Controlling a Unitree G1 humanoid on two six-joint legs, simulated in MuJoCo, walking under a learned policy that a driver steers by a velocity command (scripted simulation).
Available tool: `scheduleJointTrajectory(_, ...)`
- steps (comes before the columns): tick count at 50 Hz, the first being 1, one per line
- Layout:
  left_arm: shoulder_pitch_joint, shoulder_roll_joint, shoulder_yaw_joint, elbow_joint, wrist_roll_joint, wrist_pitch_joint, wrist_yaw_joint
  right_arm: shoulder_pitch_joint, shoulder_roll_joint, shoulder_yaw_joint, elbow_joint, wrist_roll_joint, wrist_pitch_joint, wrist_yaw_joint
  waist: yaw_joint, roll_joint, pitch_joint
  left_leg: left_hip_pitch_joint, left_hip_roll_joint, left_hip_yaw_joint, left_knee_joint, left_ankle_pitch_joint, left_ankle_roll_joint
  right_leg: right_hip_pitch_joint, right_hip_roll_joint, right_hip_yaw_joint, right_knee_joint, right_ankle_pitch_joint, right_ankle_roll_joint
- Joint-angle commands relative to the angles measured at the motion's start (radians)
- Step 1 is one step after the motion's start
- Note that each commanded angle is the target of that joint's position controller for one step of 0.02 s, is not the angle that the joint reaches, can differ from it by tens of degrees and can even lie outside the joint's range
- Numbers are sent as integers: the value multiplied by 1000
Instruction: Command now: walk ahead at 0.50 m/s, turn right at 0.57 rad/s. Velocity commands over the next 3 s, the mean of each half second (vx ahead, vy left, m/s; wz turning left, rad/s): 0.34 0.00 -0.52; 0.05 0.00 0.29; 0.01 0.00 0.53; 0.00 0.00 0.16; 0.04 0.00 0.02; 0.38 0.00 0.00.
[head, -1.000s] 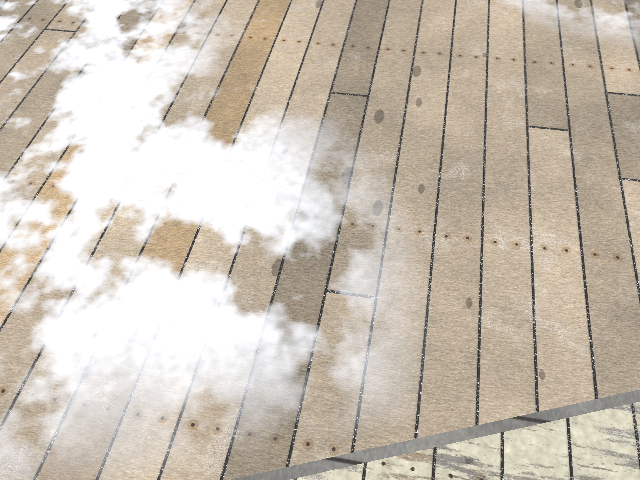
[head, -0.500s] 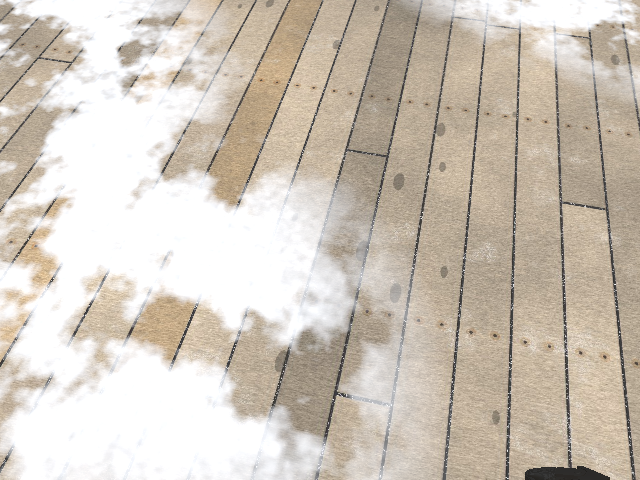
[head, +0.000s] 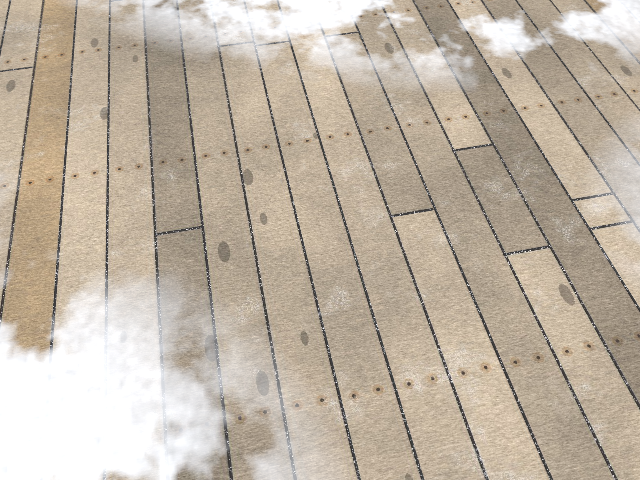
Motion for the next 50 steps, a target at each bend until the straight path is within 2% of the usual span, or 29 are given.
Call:
scheduleJointTrajectory(1,193,105,42,2,2,-21,19,4,-207,-45,-41,2,21,-5,129,94,-119,-12,248,-50,357,1081,127,237,122,-52,-78,-101,-73)
scheduleJointTrajectory(2,366,165,68,54,14,-30,35,-12,-200,-41,-63,3,26,-1,207,26,-218,-191,226,-40,634,853,90,496,70,66,-151,-114,-117)
scheduleJointTrajectory(3,369,301,104,35,5,-22,48,-4,-90,-20,-153,24,12,16,160,-271,-318,-692,30,-50,1053,37,13,859,-248,619,-227,-175,-265)
scheduleJointTrajectory(4,385,320,104,7,-11,-9,55,-87,-158,-30,-183,13,-3,24,178,-110,-367,-838,-36,-292,1176,-124,7,878,-328,861,-351,-63,-306)
scheduleJointTrajectory(5,357,290,96,27,-17,-6,66,-186,-143,-25,-205,17,-13,29,174,-21,-232,-899,24,-351,1154,-27,22,794,-295,677,-345,44,-275)
scheduleJointTrajectory(6,312,229,81,38,-28,-13,70,-159,-127,-18,-195,21,-23,26,120,27,-125,-850,68,-353,1028,54,29,639,-256,561,-347,175,-227)
scheduleJointTrajectory(7,255,186,69,34,-34,-21,71,-167,-126,-21,-187,6,-12,24,77,70,-83,-785,97,-364,932,77,32,547,-175,465,-365,212,-161)
scheduleJointTrajectory(8,229,175,63,27,-39,-30,74,-117,-120,-19,-181,-14,7,22,43,11,-83,-712,98,-362,902,85,20,473,-161,432,-373,303,-171)
scheduleJointTrajectory(9,218,157,56,23,-43,-41,72,-101,-124,-19,-173,-23,26,20,26,4,-78,-670,98,-364,886,77,6,433,-143,401,-369,443,-171)
scheduleJointTrajectory(10,230,160,54,26,-49,-53,70,-100,-119,-20,-178,-25,41,21,17,9,-79,-653,89,-358,858,65,-8,409,-130,372,-358,563,-173)
scheduleJointTrajectory(12,257,193,60,31,-42,-61,69,-121,-107,-17,-188,-18,54,23,15,13,-78,-652,72,-338,785,97,-28,380,-100,325,-337,713,-157)
scheduleJointTrajectory(16,318,203,61,31,-40,-43,71,-234,-109,-10,-232,-10,66,19,55,-40,-93,-689,40,-331,651,196,-33,403,-70,326,-296,764,-110)
scheduleJointTrajectory(20,359,200,58,29,-36,-26,81,-318,-120,-2,-264,1,66,15,94,-61,-97,-712,13,-342,520,268,-12,489,-82,362,-259,754,-81)
scheduleJointTrajectory(23,364,165,42,37,-23,-23,89,-315,-117,6,-252,1,54,15,110,-74,-92,-638,-7,-328,403,279,26,525,-87,340,-223,787,-55)
scheduleJointTrajectory(25,345,151,31,44,-19,-26,96,-261,-121,5,-225,-1,44,14,89,-77,-91,-514,-27,-322,312,262,63,506,-95,342,-186,796,-32)
scheduleJointTrajectory(26,328,157,29,47,-24,-29,99,-208,-128,2,-203,-2,39,11,62,-72,-92,-436,-39,-317,239,276,84,501,-94,343,-143,815,-19)
scheduleJointTrajectory(27,301,165,26,49,-34,-33,101,-138,-125,2,-175,-4,30,8,14,-44,-101,-329,-41,-316,104,393,104,489,-68,316,-57,787,3)
scheduleJointTrajectory(28,313,156,19,35,-35,-41,101,-81,-165,-4,-160,-5,16,3,7,36,-164,-171,73,-455,102,783,139,422,-7,284,71,562,38)
scheduleJointTrajectory(29,446,117,15,46,-42,-35,102,-85,-223,-11,-177,5,20,4,69,218,-252,-37,310,-713,151,1275,304,301,125,212,302,-104,78)
scheduleJointTrajectory(30,457,141,16,68,-24,-12,103,-103,-186,-1,-174,33,38,14,75,230,-294,-80,365,-861,86,1175,392,238,155,186,386,-467,89)
scheduleJointTrajectory(31,389,166,21,66,-2,3,103,-151,-173,0,-189,37,47,26,78,127,-186,-166,318,-833,54,955,381,175,128,205,458,-472,96)
scheduleJointTrajectory(32,328,166,23,57,4,10,99,-184,-178,-5,-194,30,58,28,76,82,-125,-225,262,-778,25,775,342,135,114,199,481,-427,102)
scheduleJointTrajectory(34,284,157,22,40,-11,27,91,-210,-189,-15,-193,21,78,20,91,108,-72,-328,169,-684,-34,539,272,137,81,191,423,-344,122)
scheduleJointTrajectory(36,277,138,15,41,-14,35,90,-201,-187,-22,-191,16,87,20,86,121,-102,-326,120,-662,-46,429,247,147,89,167,387,-302,138)
scheduleJointTrajectory(40,210,122,9,21,-22,42,102,-178,-203,-41,-187,13,101,21,54,137,-112,-329,103,-710,-80,171,246,127,87,163,264,-294,156)
scheduleJointTrajectory(43,185,125,8,8,-28,39,108,-178,-212,-53,-190,6,115,24,40,152,-111,-353,101,-759,-98,68,239,150,90,166,191,-279,153)
scheduleJointTrajectory(48,259,126,5,15,-43,17,118,-225,-215,-67,-202,8,136,34,63,171,-111,-422,73,-821,-105,39,183,308,126,161,-46,-250,107)
scheduleJointTrajectory(49,304,125,6,25,-42,11,123,-248,-214,-68,-207,13,140,34,89,168,-105,-454,53,-819,-93,15,154,376,131,156,-162,-199,90)
scheduleJointTrajectory(50,341,144,11,31,-36,4,130,-262,-203,-66,-216,21,140,32,108,147,-91,-514,8,-789,-66,-39,105,452,106,177,-300,-171,70)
